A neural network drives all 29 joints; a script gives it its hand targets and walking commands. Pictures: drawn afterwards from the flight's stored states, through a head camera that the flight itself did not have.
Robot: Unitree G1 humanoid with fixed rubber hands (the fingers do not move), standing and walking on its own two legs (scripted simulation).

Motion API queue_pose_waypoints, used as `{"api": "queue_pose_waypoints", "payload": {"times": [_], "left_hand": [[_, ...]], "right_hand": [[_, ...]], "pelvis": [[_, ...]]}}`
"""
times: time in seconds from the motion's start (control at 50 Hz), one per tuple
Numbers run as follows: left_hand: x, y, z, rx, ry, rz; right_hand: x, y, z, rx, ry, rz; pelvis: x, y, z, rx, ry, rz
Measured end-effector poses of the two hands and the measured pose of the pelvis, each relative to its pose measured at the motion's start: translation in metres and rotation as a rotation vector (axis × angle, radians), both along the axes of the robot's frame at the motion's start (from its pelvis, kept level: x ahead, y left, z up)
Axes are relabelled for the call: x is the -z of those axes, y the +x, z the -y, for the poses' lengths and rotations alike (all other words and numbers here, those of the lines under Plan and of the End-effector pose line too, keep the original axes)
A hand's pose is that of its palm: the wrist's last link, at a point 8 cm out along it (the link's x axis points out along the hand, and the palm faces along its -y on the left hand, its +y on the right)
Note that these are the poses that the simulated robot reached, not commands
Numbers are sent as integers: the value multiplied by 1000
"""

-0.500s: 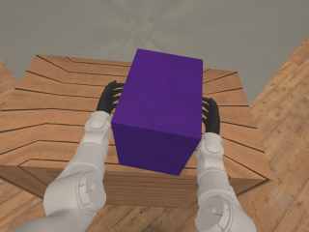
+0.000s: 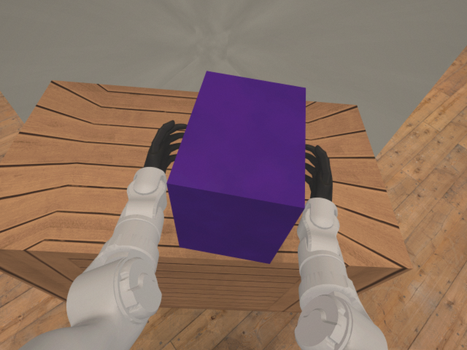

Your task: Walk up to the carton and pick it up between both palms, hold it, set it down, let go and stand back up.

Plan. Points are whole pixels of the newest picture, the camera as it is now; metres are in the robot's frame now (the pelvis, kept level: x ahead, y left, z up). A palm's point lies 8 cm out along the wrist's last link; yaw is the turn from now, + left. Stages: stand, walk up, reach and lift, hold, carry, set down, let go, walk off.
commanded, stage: set down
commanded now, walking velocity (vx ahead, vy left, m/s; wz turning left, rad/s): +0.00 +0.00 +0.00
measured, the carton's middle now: (239, 171) +0.47 +0.00 -0.02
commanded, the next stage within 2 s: none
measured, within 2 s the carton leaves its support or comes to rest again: neither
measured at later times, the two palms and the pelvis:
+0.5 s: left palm (157, 165) +0.45 +0.16 +0.02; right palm (315, 197) +0.40 -0.14 +0.01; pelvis -0.01 +0.00 -0.02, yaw -3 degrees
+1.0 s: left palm (126, 133) +0.45 +0.21 +0.09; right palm (358, 167) +0.42 -0.20 +0.09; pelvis -0.02 -0.01 -0.02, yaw +0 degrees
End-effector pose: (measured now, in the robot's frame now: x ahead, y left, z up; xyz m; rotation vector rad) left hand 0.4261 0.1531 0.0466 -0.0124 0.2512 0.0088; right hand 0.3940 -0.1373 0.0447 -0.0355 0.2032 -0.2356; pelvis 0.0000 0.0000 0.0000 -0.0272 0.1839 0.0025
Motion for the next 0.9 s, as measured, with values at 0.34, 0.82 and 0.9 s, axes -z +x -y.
{"api": "queue_pose_waypoints", "payload": {"times": [0.34, 0.82, 0.9], "left_hand": [[21, 7, 0, 9, 45, -56], [-18, 28, -62, -61, 95, -21], [-28, 26, -63, -54, 99, -16]], "right_hand": [[18, 4, 4, -33, 22, -85], [-11, 24, 58, 35, 46, -62], [-28, 26, 62, 21, 56, -47]], "pelvis": [[7, -6, 0, 20, -4, -90], [23, -14, 5, 9, -27, -176], [21, -18, 7, -3, -23, -168]]}}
